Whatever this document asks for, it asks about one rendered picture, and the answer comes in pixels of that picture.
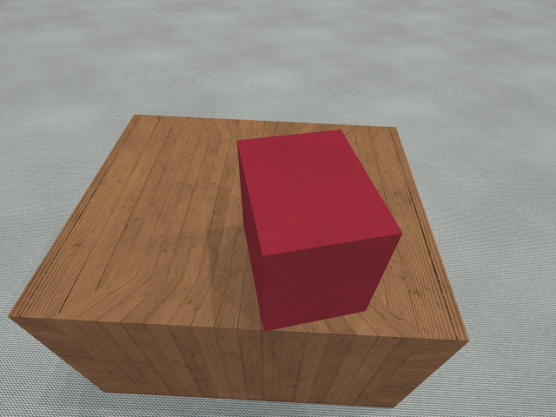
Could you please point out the carton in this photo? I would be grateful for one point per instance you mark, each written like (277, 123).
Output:
(319, 234)

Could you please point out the pedestal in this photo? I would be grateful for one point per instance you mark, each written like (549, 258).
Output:
(149, 289)

